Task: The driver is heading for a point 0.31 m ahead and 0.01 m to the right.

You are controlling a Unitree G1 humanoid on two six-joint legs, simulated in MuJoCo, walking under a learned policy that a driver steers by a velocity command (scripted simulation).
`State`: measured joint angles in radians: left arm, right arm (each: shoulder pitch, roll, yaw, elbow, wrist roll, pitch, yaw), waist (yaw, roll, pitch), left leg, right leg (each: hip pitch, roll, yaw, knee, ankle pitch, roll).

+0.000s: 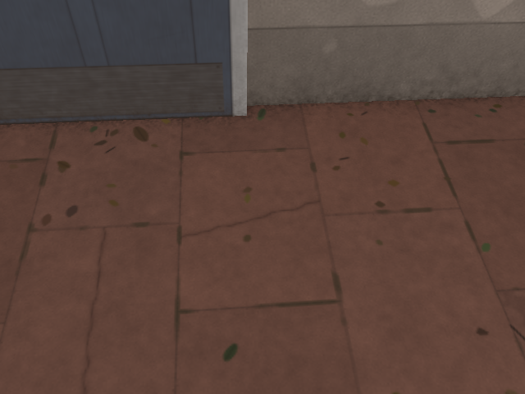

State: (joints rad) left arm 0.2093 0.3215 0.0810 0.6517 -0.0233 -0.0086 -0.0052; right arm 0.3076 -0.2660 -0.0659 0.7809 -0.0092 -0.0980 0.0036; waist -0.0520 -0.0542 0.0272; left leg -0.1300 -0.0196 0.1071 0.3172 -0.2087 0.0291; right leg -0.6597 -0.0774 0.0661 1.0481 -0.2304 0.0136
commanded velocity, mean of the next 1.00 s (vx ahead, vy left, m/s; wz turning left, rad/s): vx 0.19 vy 0.00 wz -0.22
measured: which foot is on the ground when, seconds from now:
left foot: down 0.00-0.26, up 0.28-0.64, down 0.66-1.00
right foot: up 0.00-0.22, down 0.24-1.00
